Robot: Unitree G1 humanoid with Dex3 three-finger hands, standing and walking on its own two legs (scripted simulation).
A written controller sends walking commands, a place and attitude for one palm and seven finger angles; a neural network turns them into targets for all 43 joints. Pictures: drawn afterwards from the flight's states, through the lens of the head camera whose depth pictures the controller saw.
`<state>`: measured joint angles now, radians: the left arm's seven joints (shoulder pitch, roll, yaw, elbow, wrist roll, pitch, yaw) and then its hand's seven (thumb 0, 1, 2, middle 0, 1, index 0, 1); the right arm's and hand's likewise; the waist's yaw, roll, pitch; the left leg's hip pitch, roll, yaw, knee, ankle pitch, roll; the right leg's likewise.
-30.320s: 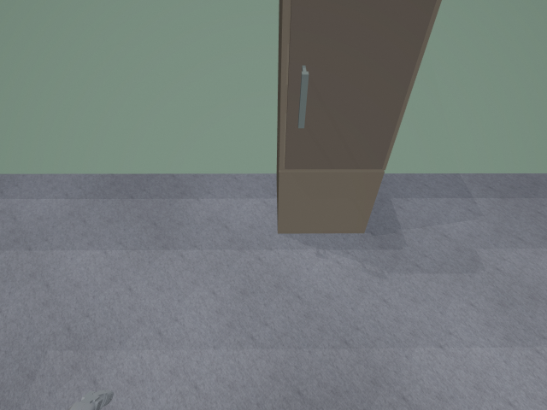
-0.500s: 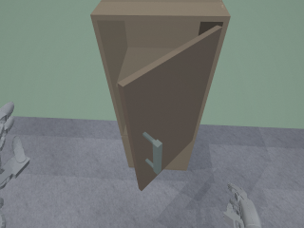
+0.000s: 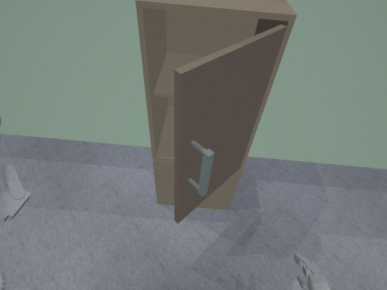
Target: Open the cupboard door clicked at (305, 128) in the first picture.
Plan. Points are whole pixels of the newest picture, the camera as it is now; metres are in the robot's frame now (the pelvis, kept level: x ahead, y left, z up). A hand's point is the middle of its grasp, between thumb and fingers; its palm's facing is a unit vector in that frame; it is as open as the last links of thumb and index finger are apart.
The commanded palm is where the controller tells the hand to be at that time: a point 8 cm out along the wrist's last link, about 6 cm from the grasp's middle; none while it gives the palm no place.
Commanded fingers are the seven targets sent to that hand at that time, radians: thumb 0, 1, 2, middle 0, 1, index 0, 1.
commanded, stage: step back with the hand held close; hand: left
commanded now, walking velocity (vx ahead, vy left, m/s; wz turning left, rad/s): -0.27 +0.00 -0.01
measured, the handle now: (199, 170) +0.42 +0.01 -0.02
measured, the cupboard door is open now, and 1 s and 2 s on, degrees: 49 49 49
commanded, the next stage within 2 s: stop stepping back and stand still in 0.58 s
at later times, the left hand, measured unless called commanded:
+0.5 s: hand out of the picture +0.12 +0.28 +0.20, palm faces +0.48 -0.75 -0.47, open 7.4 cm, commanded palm +0.07 +0.30 +0.20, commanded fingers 0.00 0.90 0.90 -0.20 -0.30 -0.20 -0.30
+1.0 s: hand out of the picture +0.05 +0.23 +0.18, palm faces +0.34 -0.80 -0.49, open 7.4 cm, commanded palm -0.02 +0.26 +0.20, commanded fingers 0.00 0.90 0.90 -0.20 -0.30 -0.20 -0.30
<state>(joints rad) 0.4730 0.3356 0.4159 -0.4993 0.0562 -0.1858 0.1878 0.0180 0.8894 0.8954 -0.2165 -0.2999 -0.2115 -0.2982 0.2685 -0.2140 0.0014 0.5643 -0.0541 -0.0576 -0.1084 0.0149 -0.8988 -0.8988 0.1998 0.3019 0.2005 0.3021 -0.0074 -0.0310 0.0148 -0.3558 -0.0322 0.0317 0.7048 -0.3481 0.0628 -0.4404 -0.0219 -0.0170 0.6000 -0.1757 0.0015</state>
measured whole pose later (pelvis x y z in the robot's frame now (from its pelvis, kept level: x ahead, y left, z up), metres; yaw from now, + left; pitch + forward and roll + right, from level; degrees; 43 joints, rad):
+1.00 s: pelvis -0.18 -0.03 +0.01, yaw -5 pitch +0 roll +1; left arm 0.56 0.48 0.48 -0.48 -0.05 -0.18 0.15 0.02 0.89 0.90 -0.22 -0.30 -0.21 -0.30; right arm 0.26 -0.23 0.00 0.64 -0.01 -0.16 -0.08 0.02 -0.90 -0.90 0.20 0.30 0.20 0.30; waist -0.04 -0.08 -0.01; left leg -0.35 -0.04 0.07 0.47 -0.12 0.05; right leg -0.23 0.00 -0.02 0.62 -0.46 0.00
